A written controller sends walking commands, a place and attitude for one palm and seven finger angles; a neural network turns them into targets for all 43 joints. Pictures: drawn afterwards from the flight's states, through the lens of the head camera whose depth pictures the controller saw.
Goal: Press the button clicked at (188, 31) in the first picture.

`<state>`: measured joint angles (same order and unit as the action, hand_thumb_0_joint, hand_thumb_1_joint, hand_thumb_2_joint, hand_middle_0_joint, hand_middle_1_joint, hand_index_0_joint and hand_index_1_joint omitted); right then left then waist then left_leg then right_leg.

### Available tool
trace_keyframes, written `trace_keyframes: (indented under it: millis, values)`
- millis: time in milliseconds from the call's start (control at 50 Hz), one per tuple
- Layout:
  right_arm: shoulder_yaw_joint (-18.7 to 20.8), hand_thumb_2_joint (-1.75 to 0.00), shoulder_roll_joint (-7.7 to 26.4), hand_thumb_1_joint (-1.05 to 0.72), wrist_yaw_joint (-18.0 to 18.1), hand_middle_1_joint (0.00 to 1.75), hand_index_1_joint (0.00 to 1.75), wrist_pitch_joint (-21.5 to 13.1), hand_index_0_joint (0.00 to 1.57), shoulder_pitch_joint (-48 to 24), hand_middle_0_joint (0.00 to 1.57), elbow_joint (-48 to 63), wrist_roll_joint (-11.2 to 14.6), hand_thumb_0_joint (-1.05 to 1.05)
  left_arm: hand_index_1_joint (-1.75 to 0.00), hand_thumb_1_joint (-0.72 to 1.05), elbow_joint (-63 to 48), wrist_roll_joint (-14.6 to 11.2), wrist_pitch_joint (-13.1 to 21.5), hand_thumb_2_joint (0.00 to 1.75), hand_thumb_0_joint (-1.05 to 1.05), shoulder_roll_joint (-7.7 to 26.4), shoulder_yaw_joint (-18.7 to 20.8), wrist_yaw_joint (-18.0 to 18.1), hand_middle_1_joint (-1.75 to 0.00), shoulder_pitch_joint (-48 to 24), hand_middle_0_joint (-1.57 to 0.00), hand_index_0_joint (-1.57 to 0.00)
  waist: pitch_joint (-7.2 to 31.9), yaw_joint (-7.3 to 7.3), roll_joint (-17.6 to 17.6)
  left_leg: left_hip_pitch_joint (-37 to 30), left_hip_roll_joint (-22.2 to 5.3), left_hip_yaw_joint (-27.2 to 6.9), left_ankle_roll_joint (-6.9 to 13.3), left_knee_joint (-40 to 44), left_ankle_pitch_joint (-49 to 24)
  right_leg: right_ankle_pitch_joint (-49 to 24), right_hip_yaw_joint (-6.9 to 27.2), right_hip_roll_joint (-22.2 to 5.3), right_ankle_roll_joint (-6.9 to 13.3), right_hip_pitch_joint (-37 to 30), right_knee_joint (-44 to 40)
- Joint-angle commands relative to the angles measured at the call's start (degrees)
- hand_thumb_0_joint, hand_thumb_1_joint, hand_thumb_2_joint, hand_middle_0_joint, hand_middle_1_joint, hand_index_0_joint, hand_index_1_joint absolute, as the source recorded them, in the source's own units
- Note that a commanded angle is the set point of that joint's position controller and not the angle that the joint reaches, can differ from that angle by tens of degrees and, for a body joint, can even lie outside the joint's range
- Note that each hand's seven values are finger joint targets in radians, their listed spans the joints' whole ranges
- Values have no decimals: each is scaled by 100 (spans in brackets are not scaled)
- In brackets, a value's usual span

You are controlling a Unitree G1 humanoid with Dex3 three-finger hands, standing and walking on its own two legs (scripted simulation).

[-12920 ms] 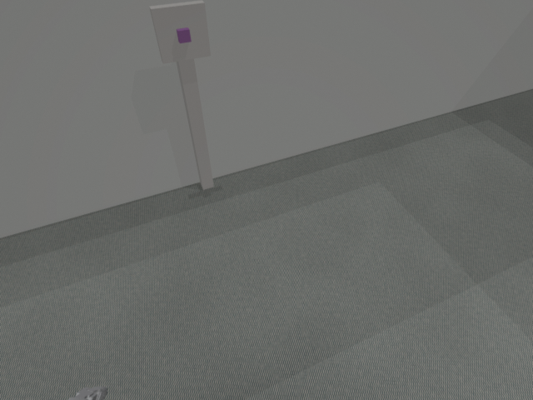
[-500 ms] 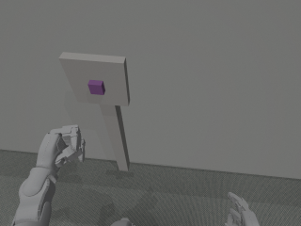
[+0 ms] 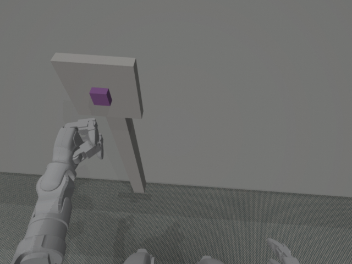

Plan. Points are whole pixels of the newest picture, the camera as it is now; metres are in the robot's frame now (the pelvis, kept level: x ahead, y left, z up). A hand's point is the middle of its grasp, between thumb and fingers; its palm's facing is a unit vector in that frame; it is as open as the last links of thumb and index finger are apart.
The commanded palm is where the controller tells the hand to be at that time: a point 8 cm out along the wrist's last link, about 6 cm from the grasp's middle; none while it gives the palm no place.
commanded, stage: aim a knuckle at the button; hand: left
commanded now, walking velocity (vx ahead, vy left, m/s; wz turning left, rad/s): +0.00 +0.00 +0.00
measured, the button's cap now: (101, 95) +0.49 +0.20 +0.08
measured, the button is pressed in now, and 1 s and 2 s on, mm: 0 0 6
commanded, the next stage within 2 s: press the button with the knuckle in 0.92 s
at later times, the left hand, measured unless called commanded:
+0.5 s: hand (106, 135) +0.39 +0.17 +0.05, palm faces -0.04 -1.00 -0.03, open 3.1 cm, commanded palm +0.37 +0.23 +0.06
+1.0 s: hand (107, 135) +0.39 +0.17 +0.05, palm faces -0.05 -1.00 -0.02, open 3.1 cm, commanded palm +0.37 +0.22 +0.06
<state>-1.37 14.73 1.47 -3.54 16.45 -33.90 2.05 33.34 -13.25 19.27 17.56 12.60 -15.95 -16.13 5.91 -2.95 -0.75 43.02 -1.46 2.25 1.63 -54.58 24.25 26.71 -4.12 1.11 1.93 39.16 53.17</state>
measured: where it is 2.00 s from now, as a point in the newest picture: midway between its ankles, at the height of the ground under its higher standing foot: outside the picture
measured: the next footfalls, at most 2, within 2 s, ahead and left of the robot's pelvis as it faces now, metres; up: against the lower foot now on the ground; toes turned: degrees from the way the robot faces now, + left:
none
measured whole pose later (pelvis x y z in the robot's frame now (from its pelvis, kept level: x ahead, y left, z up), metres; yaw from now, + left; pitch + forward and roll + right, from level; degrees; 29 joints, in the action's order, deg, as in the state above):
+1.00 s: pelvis -0.01 +0.01 -0.01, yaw +0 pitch +14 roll -2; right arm -1.1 14.6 0.2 0.8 17.3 -33.6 1.8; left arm 43.5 -10.6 23.1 16.5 11.7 -12.3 -25.7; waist 6.3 -3.7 -0.8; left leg 46.3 -1.4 2.7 2.2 -56.4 24.4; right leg 26.6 -3.6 1.0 1.5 42.5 54.9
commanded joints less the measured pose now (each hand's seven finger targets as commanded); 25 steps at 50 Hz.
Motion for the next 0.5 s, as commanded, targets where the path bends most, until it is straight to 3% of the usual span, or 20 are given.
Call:
trace_keyframes:
  millis: [0, 20, 80, 120, 140, 160, 200, 220, 260, 300, 360, 380, 440, 460, 480]
  values:
    - [342, -90, 875, -90, 81, 30, 30, -132, 20, 167, 20, 579, 2, 0, -150, 90, -837, -30, 510, 90, 0, 1205, 441, 52, -150, -2151, -130, -130, 1796, -107, -155, -1145, 71, -335, 14, 543, -1433, -1807, 419, 15, -100, -483, -667]
    - [335, -90, 849, -90, 71, 30, 30, -127, 20, 177, 20, 584, -5, 0, -150, 90, -836, -36, 539, 90, 0, 1049, 321, 35, -150, -2266, -130, -130, 1881, -105, -273, -1213, 86, -332, 13, 519, -1489, -1854, 417, 13, -93, -479, -653]
    - [361, -90, 873, -90, 58, 30, 30, -72, 20, 277, 20, 500, -3, 0, -150, 90, -553, 23, 607, 90, 0, 1088, 314, 46, -150, -2532, -130, -130, 1984, -169, -137, -1246, 50, -373, 14, 448, -1612, -1916, 388, 36, -85, -358, -578]
    - [360, -90, 867, -90, 33, 30, 30, -52, 20, 305, 20, 461, -14, 0, -150, 90, -418, 46, 630, 90, 0, 958, 195, 76, -150, -2762, -130, -130, 1997, -167, -380, -1351, 55, -414, -14, 442, -1594, -1815, 359, 42, -64, -188, -553]
    - [376, -90, 879, -90, 29, 30, 30, -31, 20, 345, 20, 426, -18, 0, -150, 90, -333, 44, 626, 90, 0, 980, 222, 97, -150, -2855, -130, -130, 2029, -209, -232, -1316, 50, -403, 0, 402, -1595, -1847, 368, 44, -80, -197, -561]
    - [382, -90, 908, -90, 30, 30, 30, -3, 20, 397, 20, 418, -29, 0, -150, 90, -227, 67, 638, 90, 0, 1169, 385, 132, -150, -2840, -130, -130, 2062, -162, -122, -1244, 50, -422, 8, 388, -1659, -1897, 364, 54, -64, -264, -526]
    - [364, -90, 883, -90, 12, 30, 30, 44, 20, 412, 20, 392, -26, 0, -150, 90, -43, 132, 642, 90, 0, 974, 189, 169, -150, -3149, -130, -130, 1994, -237, -252, -1266, 37, -432, -16, 390, -1629, -1827, 326, 44, -69, -35, -486]
    - [393, -90, 901, -90, -2, 30, 30, 63, 20, 438, 20, 393, -38, 0, -150, 90, -88, 152, 673, 90, 0, 1079, 315, 211, -150, -3100, -130, -130, 2122, -152, -336, -1363, 39, -438, -29, 385, -1681, -1814, 325, 52, -54, -45, -469]
    - [394, -90, 928, -90, -37, 30, 30, 115, 20, 457, 20, 514, -51, 0, -150, 90, -47, 142, 665, 90, 0, 1217, 482, 256, -150, -2601, -130, -130, 2235, -27, -185, -1294, 61, -398, -11, 421, -1778, -1936, 340, 65, -40, -330, -494]
    - [385, -90, 889, -90, -67, 30, 30, 167, 20, 450, 20, 576, -48, 0, -150, 90, -189, 160, 686, 90, 0, 1145, 442, 289, -150, -2522, -130, -130, 2278, 7, -287, -1322, 52, -372, -30, 463, -1887, -2069, 326, 64, -47, -393, -463]
    - [398, -90, 890, -90, -78, 30, 30, 217, 20, 459, 20, 645, -46, 0, -150, 90, -388, 143, 734, 90, 0, 1211, 520, 342, -150, -2323, -130, -130, 2260, 25, -87, -1221, 59, -339, -4, 492, -1893, -2169, 343, 84, -51, -606, -487]
    - [398, -90, 853, -90, -86, 30, 30, 217, 20, 422, 20, 680, -29, 0, -150, 90, -547, 139, 755, 90, 0, 1026, 387, 346, -150, -2304, -130, -130, 2284, -1, -161, -1326, 56, -308, 1, 506, -1938, -2230, 347, 84, -67, -564, -507]
    - [394, -90, 845, -90, -74, 30, 30, 229, 20, 399, 20, 645, -14, 0, -150, 90, -512, 105, 758, 90, 0, 926, 319, 362, -150, -2251, -130, -130, 1897, -82, -30, -1179, 61, -285, 11, 545, -1590, -1961, 349, 98, -90, -418, -620]
    - [382, -90, 859, -90, -57, 30, 30, 226, 20, 404, 20, 599, -12, 0, -150, 90, -436, 110, 767, 90, 0, 929, 263, 358, -150, -2431, -130, -130, 1738, -178, 60, -1072, 58, -305, 30, 532, -1419, -1821, 362, 98, -90, -337, -644]
    - [383, -90, 882, -90, -38, 30, 30, 234, 20, 403, 20, 563, -13, 0, -150, 90, -309, 122, 774, 90, 0, 1048, 370, 360, -150, -2521, -130, -130, 1665, -166, 179, -963, 62, -309, 28, 550, -1228, -1656, 376, 88, -106, -308, -662]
